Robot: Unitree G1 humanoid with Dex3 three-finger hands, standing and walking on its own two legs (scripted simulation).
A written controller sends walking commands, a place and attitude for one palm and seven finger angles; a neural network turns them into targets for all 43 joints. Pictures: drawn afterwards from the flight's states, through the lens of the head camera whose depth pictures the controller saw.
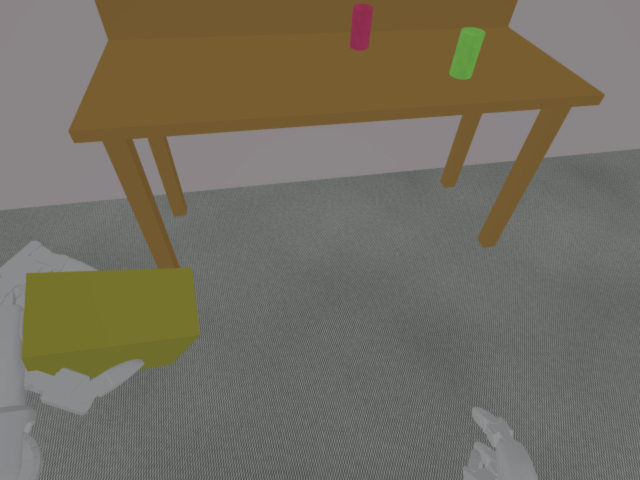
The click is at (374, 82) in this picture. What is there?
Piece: table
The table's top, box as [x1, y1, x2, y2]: [68, 27, 604, 142]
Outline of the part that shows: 604,94 508,27 479,28 485,31 485,36 472,75 469,79 465,80 456,79 450,76 448,73 461,28 370,31 368,48 365,50 354,50 349,46 350,32 108,40 68,131 74,142 84,142 598,104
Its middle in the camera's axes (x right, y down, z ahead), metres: +0.07 -0.53 +1.23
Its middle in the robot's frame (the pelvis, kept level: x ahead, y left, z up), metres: +1.28 +0.00 -0.06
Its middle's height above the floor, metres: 0.71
